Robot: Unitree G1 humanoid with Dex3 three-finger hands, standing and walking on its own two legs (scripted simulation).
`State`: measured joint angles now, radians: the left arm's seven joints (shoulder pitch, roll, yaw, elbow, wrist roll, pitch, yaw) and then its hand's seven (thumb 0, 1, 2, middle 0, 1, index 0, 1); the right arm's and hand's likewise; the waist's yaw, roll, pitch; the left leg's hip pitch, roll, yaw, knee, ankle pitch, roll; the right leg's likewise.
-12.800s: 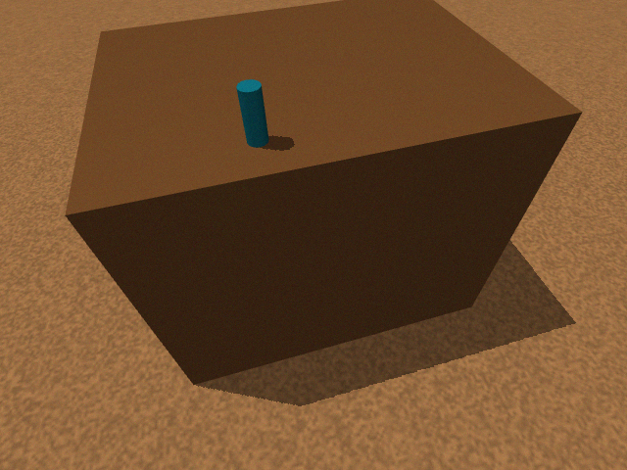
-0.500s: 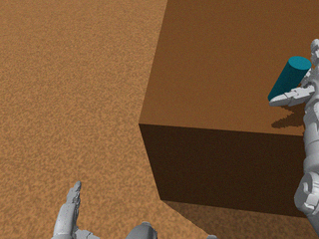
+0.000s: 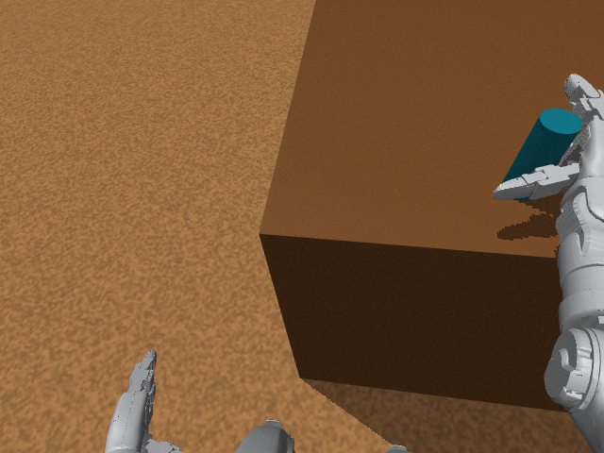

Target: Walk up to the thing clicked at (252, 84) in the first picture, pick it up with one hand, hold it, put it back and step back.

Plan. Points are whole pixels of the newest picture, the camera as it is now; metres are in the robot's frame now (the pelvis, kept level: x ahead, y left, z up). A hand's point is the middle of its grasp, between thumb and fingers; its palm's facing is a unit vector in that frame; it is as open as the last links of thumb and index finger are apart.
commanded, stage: close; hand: right
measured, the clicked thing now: (537, 158) +0.46 -0.23 +0.12
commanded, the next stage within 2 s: settle in 0.50 s
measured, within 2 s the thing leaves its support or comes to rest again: leaves its support in 0.88 s
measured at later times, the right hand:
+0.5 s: hand (522, 148) +0.48 -0.22 +0.12, palm faces +0.16 +0.99 +0.00, open 8.3 cm
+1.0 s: hand (540, 127) +0.48 -0.22 +0.15, palm faces +0.20 +0.98 +0.00, open 5.6 cm
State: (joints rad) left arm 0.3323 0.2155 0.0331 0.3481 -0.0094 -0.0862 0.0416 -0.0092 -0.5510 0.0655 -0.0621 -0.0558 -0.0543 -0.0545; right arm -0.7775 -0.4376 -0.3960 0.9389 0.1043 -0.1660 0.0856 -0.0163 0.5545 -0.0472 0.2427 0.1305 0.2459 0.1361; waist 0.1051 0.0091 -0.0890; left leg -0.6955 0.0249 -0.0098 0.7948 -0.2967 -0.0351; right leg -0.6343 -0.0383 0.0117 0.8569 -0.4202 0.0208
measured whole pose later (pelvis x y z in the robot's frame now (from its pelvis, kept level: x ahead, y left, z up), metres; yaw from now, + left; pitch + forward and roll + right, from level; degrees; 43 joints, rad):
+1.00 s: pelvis +0.01 +0.00 +0.01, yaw +0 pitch +11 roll +1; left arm 0.31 0.24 0.06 0.35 -0.02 -0.06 0.05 -0.01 -0.54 0.06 -0.07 -0.06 -0.07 -0.06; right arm -0.78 -0.44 -0.40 0.92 0.11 -0.15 0.08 0.02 -0.15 -1.12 1.03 1.10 0.98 1.11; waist 0.10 -0.01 -0.09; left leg -0.65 0.03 -0.02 0.75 -0.29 -0.04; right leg -0.58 -0.04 0.00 0.81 -0.41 0.02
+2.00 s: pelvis +0.01 +0.00 +0.02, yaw +0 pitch +6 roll +0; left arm 0.30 0.22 0.05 0.48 -0.03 -0.10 0.06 -0.01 -0.54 0.06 -0.07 -0.06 -0.06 -0.06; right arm -0.82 -0.44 -0.35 0.85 0.12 0.02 0.10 0.02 -0.15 -1.11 1.02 1.11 0.98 1.12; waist 0.06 -0.02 -0.08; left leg -0.50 0.03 -0.02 0.62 -0.24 -0.04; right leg -0.43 -0.03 -0.01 0.67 -0.35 0.02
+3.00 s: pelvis +0.00 +0.01 +0.03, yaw -2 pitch -3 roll -1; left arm 0.26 0.26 0.08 0.59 -0.05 -0.15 0.02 -0.01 -0.54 0.06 -0.04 -0.04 -0.04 -0.04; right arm -0.64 -0.34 -0.35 0.06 0.22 0.70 0.03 0.02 -0.16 -1.11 1.02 1.11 0.97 1.12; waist -0.01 -0.08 -0.08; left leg -0.29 0.05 0.02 0.55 -0.22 -0.02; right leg -0.21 -0.02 0.03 0.54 -0.29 0.03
